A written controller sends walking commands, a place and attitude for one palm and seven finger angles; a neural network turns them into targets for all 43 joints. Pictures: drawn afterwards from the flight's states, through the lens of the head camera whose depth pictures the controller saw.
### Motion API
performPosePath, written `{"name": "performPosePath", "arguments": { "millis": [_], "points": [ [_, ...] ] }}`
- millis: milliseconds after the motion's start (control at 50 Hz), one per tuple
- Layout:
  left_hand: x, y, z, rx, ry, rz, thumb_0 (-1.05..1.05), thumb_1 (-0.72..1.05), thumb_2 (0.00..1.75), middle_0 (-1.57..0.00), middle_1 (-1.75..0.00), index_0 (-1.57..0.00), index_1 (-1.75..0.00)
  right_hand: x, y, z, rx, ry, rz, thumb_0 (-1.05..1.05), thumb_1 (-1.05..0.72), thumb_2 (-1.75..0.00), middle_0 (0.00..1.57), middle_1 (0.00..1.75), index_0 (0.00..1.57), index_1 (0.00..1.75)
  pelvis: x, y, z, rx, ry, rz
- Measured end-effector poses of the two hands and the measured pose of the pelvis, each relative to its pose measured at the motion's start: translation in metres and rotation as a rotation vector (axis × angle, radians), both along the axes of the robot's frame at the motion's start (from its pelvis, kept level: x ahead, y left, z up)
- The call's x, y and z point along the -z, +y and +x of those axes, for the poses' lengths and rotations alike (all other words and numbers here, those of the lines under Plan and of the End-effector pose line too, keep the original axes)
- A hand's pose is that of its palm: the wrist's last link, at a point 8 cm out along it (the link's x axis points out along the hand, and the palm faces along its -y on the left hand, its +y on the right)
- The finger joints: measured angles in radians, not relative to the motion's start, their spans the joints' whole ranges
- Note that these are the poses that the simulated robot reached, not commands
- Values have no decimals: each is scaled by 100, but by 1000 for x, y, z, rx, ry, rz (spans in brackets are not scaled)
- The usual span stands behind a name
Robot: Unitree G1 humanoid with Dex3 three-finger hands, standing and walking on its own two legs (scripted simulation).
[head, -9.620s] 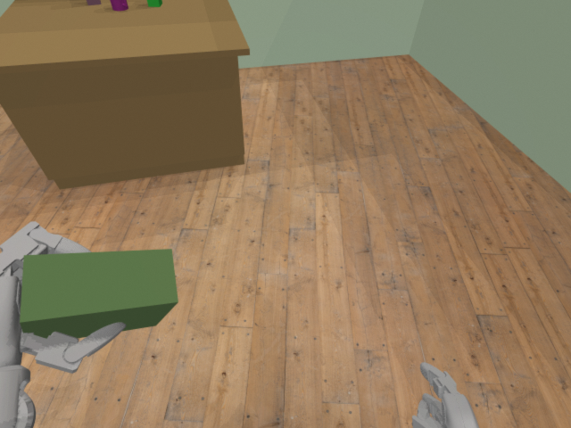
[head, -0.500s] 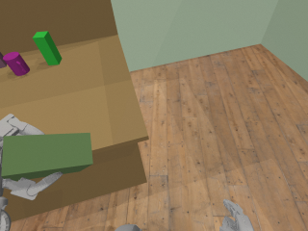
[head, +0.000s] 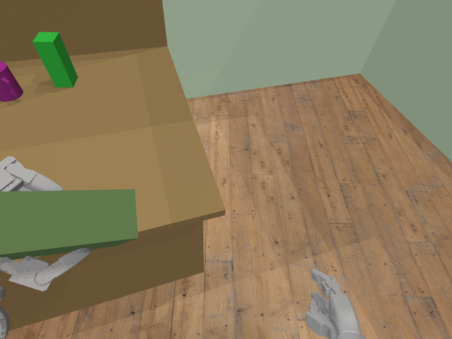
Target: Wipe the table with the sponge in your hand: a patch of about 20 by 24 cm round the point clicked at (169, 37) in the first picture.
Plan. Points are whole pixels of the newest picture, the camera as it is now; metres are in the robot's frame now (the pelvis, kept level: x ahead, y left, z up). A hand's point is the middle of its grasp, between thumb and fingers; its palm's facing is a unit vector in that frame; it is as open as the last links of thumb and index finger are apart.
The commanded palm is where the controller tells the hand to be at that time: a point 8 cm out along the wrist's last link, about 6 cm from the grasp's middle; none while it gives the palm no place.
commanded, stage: come to a stop and stand still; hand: left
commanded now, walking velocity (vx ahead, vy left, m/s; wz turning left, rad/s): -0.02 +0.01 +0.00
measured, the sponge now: (90, 223) +0.23 +0.20 +0.15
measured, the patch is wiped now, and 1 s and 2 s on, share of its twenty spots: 0.00 0.00 0.00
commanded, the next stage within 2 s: look again from close up in 1.20 s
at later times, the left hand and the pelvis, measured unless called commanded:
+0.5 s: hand (71, 235) +0.22 +0.22 +0.14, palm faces +0.27 -0.88 -0.38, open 10.2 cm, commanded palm +0.16 +0.26 +0.18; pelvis -0.02 -0.01 +0.00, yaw -3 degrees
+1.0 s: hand (30, 203) +0.25 +0.28 +0.15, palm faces +0.32 -0.88 -0.35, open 10.2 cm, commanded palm +0.19 +0.31 +0.18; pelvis +0.02 +0.04 +0.01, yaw -3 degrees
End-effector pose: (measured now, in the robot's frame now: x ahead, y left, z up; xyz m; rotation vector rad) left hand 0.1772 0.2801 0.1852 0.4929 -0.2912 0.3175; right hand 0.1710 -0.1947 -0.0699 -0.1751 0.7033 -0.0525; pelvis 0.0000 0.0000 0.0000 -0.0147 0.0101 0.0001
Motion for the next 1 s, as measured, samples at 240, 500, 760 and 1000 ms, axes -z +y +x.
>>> {"name": "performPosePath", "arguments": {
  "millis": [240,500,760,1000],
  "points": [
    [-12,8,4,-101,-11,78,-1,-51,101,-71,-136,-73,-135,24,-44,-33,3,48,1,2,-91,-89,20,30,21,30,4,-26,-22,25,-29,17],
    [27,-19,4,82,56,-55,-1,-51,101,-71,-136,-73,-136,-9,-80,-58,132,25,-162,2,-91,-90,20,30,20,29,-1,-13,-16,56,-35,-1],
    [15,15,30,70,13,-58,-1,-50,101,-71,-137,-73,-136,-14,-8,-8,29,-11,-75,2,-91,-90,20,30,20,30,-6,17,8,60,-9,-6],
    [18,42,35,39,27,-83,-1,-50,101,-71,-137,-73,-136,-22,25,25,-8,-46,-68,2,-91,-89,20,30,20,30,-6,38,18,57,-5,-11]
  ]
}}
